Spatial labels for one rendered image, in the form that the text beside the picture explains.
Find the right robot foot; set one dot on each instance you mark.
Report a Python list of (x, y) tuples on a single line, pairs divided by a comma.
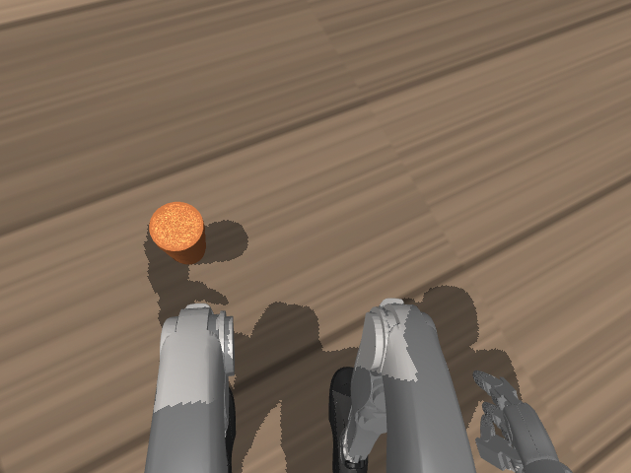
[(339, 408)]

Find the cup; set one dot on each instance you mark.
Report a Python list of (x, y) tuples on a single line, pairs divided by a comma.
[(178, 229)]

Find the right robot hand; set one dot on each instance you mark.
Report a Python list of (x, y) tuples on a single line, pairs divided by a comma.
[(526, 439)]

